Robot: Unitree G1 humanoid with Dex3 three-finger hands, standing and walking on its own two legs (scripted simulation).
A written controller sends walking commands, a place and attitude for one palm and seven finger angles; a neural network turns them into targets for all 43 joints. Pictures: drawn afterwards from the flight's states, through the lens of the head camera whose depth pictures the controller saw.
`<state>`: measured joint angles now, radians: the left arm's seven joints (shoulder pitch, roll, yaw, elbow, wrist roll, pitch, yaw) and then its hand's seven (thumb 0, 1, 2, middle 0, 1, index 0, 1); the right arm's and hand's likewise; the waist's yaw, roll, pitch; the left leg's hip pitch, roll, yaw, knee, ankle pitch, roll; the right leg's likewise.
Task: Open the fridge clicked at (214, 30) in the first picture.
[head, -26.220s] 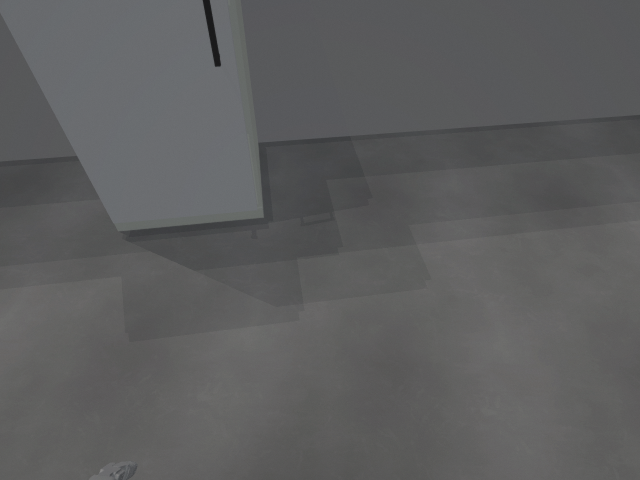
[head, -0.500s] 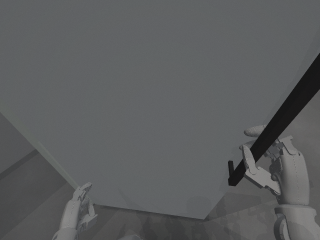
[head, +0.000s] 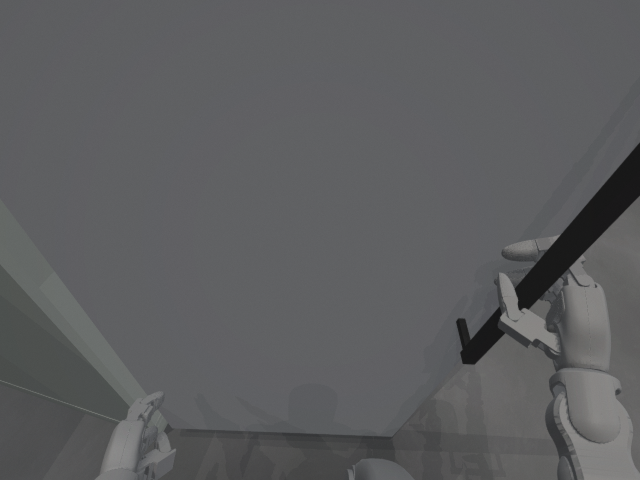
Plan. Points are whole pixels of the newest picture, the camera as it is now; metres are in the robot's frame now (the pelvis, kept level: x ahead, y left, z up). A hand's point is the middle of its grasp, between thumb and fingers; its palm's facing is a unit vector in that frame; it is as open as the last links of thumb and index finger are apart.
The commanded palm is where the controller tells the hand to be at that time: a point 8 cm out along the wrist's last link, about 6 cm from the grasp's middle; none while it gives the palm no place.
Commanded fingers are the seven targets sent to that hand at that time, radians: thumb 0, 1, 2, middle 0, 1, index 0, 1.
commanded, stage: stop walking and hold the door back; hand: right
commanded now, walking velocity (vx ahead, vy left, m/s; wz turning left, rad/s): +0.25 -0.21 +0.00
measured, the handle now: (547, 245) +0.31 -0.20 +0.20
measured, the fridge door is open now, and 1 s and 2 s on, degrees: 75 69 70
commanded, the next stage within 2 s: loosen the grip on the handle in 1.10 s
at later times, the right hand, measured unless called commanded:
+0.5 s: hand (498, 257) +0.34 -0.18 +0.14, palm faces +0.24 +0.93 -0.27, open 5.6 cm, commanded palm +0.30 -0.24 +0.13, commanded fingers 0.00 -0.90 -0.90 0.45 1.40 0.45 1.40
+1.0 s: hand (496, 261) +0.33 -0.18 +0.14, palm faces +0.15 +0.97 -0.18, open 5.5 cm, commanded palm +0.30 -0.23 +0.13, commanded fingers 0.00 -0.90 -0.90 0.45 1.40 0.45 1.40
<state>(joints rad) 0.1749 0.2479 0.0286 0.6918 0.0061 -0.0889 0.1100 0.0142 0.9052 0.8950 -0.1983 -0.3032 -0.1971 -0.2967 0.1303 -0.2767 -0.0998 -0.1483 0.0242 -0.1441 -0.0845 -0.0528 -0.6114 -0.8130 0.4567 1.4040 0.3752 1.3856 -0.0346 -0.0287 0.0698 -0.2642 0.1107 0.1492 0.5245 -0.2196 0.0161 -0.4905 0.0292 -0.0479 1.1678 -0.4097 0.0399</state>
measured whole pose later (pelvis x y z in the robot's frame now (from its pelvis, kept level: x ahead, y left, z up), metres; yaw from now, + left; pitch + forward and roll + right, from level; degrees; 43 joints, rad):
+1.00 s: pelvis -0.05 -0.01 -0.01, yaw +3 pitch -1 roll +1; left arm 0.18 0.20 -0.01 0.61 -0.01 -0.10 0.06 0.01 0.91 0.90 -0.20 -0.30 -0.19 -0.30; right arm -0.30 -0.30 -0.18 0.17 0.04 -0.18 -0.06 0.02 -0.73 -0.79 0.45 1.40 0.40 1.40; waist 0.01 0.01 0.09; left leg -0.25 0.01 0.04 0.57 -0.29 -0.01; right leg -0.33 -0.08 -0.09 0.60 -0.25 0.00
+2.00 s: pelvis -0.05 +0.00 -0.02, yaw +5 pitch +3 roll +0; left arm 0.24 0.24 -0.02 0.66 -0.01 -0.13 0.07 0.01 0.90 0.89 -0.20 -0.30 -0.20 -0.30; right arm -0.25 -0.33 -0.24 0.39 0.07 -0.32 -0.01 -0.01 0.55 -0.20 0.31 1.20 0.25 1.16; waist 0.00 -0.01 -0.04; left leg -0.40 -0.01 0.01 0.69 -0.34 0.01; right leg -0.46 -0.03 -0.01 0.68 -0.28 0.01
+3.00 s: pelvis -0.05 -0.01 -0.02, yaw +4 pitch +2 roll +1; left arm 0.22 0.23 -0.04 0.62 -0.02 -0.17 0.10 0.01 0.90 0.89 -0.20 -0.30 -0.20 -0.30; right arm 0.13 -0.36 -0.34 0.04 0.20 -0.28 0.16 -0.01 0.55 -0.20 0.25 1.15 0.25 1.15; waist -0.04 -0.02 -0.07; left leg -0.38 0.00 0.03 0.71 -0.36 -0.01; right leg -0.46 -0.02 0.01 0.74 -0.31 -0.01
